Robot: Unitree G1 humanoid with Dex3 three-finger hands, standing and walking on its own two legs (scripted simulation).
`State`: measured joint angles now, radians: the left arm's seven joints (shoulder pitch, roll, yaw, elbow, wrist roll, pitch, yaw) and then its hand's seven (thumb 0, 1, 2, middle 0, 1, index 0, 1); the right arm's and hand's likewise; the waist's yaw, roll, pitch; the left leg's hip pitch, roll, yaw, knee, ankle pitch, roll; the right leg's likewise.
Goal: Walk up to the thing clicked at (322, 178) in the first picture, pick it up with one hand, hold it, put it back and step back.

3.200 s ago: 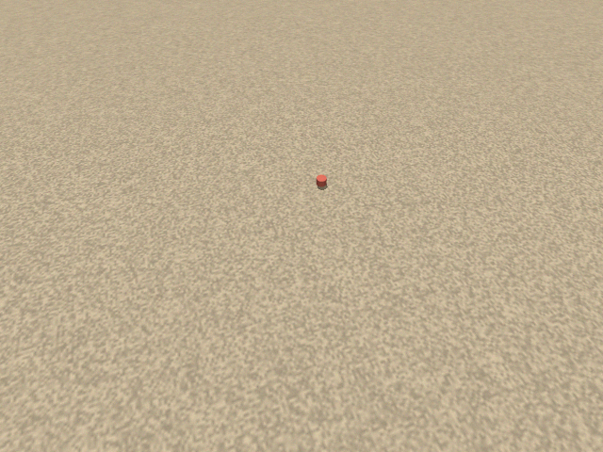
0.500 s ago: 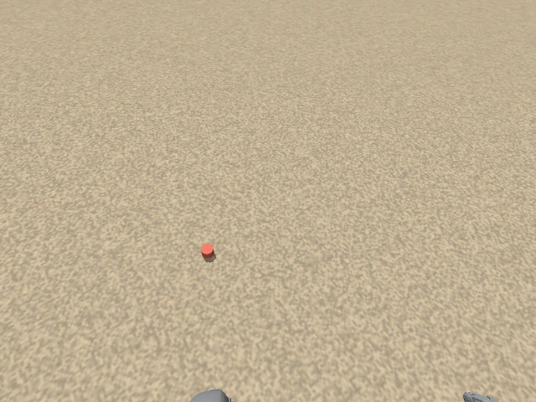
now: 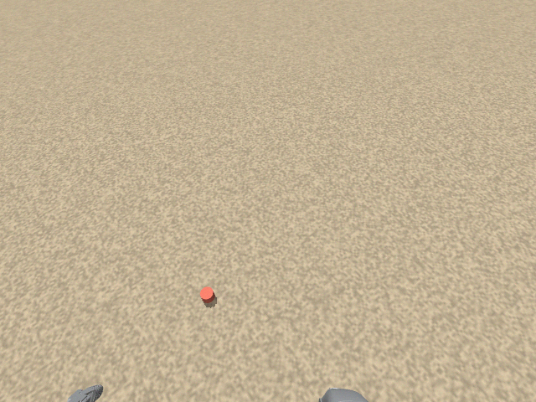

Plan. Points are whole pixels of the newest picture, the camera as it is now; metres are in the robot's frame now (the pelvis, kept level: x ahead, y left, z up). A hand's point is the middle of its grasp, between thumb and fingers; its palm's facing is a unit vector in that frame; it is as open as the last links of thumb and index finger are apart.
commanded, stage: walk up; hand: left
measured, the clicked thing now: (207, 294) +0.60 +0.27 -0.74
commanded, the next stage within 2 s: stand in 1.94 s
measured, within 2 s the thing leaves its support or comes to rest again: neither
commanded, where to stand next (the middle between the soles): +0.21 +0.02 m, yaw +1 degrees
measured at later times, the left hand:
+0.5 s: hand (100, 392) +0.18 +0.31 -0.15, palm faces -0.05 -0.94 -0.34, open 7.4 cm
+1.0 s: hand (132, 330) +0.27 +0.27 -0.13, palm faces -0.04 -0.94 -0.34, open 7.4 cm
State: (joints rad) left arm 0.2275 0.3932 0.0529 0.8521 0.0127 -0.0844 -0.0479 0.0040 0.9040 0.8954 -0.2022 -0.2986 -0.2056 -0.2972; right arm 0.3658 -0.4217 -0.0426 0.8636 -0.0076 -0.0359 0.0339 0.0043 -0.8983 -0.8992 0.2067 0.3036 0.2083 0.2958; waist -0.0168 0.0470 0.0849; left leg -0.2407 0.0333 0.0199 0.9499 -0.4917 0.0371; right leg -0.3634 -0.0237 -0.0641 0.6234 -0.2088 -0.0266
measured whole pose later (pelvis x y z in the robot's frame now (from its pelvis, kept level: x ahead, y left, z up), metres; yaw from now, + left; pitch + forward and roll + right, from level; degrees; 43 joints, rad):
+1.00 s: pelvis +0.16 +0.02 +0.02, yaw -1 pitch -2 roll +0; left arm 0.07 0.35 -0.01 1.09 0.00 -0.02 -0.01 0.00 0.90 0.90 -0.20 -0.30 -0.21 -0.30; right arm 0.11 -0.35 0.01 1.12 0.00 -0.02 0.02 0.00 -0.90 -0.90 0.21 0.30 0.21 0.30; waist 0.00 0.00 0.07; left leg -0.20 0.04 0.06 0.46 -0.22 -0.01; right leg -0.21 -0.04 -0.02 0.47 -0.22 0.02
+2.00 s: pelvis +0.18 +0.02 +0.03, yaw +0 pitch -2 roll +0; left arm 0.07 0.34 0.01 1.16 0.01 -0.01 -0.01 0.00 0.90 0.90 -0.20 -0.30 -0.21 -0.30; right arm 0.07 -0.35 -0.01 1.17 -0.01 -0.01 0.01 0.00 -0.90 -0.90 0.21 0.30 0.21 0.30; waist 0.00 0.00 0.04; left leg -0.11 0.04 0.05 0.31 -0.17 -0.02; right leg -0.11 -0.03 -0.04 0.31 -0.17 0.02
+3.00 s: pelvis +0.19 +0.01 +0.03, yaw +0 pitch -2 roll +0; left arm 0.11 0.35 0.00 1.13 0.01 -0.01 0.00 0.00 0.90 0.90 -0.20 -0.30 -0.21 -0.30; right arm 0.10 -0.35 0.00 1.15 -0.02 -0.01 0.01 0.00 -0.90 -0.90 0.21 0.30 0.21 0.30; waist 0.00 0.01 0.04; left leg -0.09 0.06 0.05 0.30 -0.17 -0.04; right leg -0.10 -0.02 -0.04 0.31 -0.18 0.00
